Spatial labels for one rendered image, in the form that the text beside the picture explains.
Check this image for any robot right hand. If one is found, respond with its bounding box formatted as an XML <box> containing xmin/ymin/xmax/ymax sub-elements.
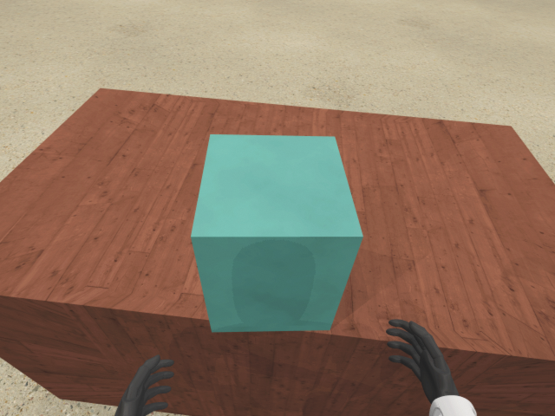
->
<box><xmin>386</xmin><ymin>319</ymin><xmax>459</xmax><ymax>405</ymax></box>

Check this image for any carton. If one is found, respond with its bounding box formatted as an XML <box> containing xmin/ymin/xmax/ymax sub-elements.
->
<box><xmin>191</xmin><ymin>134</ymin><xmax>363</xmax><ymax>332</ymax></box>

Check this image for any robot right forearm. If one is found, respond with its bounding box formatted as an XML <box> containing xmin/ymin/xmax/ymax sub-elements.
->
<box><xmin>429</xmin><ymin>395</ymin><xmax>477</xmax><ymax>416</ymax></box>

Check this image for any pedestal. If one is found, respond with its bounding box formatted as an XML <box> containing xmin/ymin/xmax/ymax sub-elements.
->
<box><xmin>0</xmin><ymin>88</ymin><xmax>555</xmax><ymax>416</ymax></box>

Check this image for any robot left hand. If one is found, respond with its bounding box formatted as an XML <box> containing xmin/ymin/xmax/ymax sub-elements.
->
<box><xmin>114</xmin><ymin>354</ymin><xmax>174</xmax><ymax>416</ymax></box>

